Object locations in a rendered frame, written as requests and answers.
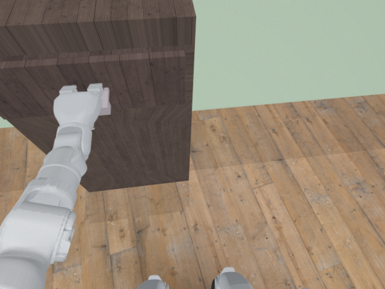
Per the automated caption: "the cabinet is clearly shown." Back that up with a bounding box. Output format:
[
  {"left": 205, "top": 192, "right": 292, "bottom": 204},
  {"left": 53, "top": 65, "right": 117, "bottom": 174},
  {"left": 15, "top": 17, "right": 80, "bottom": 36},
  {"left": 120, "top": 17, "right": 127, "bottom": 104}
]
[{"left": 0, "top": 0, "right": 196, "bottom": 192}]

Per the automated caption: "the robot right thigh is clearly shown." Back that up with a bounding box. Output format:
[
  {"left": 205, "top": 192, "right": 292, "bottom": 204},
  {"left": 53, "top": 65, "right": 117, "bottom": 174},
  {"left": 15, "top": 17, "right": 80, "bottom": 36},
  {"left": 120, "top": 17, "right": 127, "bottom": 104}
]
[{"left": 215, "top": 272, "right": 253, "bottom": 289}]

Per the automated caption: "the robot left upper arm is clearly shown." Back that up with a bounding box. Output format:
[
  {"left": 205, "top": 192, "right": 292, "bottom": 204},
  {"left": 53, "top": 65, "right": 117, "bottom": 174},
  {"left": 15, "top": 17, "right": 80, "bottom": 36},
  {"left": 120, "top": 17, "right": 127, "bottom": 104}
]
[{"left": 0, "top": 201, "right": 76, "bottom": 289}]

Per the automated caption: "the left robot forearm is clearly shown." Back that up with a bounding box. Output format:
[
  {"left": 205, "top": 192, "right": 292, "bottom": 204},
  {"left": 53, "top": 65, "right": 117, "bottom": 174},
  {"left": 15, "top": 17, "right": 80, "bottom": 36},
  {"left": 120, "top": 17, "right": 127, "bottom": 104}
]
[{"left": 0, "top": 122, "right": 92, "bottom": 247}]

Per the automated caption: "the left robot hand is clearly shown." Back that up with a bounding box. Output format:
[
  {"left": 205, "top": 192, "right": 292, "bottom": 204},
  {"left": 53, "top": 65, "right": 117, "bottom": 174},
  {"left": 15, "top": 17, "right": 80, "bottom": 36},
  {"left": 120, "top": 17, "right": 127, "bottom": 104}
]
[{"left": 54, "top": 83, "right": 104, "bottom": 130}]

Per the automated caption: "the drawer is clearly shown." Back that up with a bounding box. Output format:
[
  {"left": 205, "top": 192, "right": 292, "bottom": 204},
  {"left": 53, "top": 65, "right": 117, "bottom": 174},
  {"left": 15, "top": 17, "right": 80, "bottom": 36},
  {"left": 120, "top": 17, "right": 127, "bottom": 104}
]
[{"left": 0, "top": 46, "right": 185, "bottom": 120}]

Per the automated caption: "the right robot shin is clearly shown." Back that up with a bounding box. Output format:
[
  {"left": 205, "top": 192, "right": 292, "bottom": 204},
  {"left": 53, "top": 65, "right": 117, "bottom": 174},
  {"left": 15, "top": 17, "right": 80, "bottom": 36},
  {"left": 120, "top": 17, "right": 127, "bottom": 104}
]
[{"left": 220, "top": 267, "right": 235, "bottom": 275}]

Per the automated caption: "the handle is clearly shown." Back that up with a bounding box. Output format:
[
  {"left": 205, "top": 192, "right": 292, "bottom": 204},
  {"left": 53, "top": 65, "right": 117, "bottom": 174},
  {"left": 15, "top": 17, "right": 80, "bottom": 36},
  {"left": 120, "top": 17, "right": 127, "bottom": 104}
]
[{"left": 99, "top": 87, "right": 111, "bottom": 116}]

